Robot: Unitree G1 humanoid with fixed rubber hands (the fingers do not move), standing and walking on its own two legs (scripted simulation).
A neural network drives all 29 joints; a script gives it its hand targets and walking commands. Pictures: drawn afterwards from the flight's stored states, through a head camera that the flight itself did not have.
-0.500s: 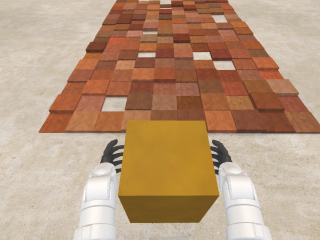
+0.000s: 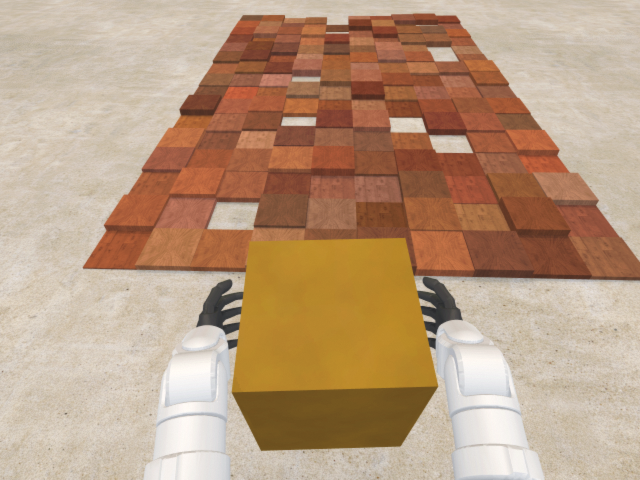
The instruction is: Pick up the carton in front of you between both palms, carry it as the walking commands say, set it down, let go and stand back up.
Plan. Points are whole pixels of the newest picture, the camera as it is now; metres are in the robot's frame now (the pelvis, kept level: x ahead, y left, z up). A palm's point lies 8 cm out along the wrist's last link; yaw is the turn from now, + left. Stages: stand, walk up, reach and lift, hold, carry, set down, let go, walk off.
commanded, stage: hold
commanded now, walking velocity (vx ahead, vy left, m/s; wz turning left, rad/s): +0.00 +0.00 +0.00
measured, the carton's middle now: (329, 349) +0.30 +0.00 -0.02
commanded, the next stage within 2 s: carry in 0.68 s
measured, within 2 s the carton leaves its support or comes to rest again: neither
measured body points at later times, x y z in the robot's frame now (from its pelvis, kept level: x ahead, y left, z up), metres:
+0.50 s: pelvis +0.01 +0.00 +0.00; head -0.03 +0.00 +0.45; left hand +0.31 +0.15 +0.04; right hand +0.29 -0.15 +0.03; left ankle +0.03 +0.12 -0.74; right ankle +0.02 -0.13 -0.74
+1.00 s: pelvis +0.07 +0.01 +0.00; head +0.04 +0.00 +0.45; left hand +0.36 +0.16 +0.08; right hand +0.35 -0.15 +0.07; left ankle +0.03 +0.13 -0.74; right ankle +0.05 -0.11 -0.72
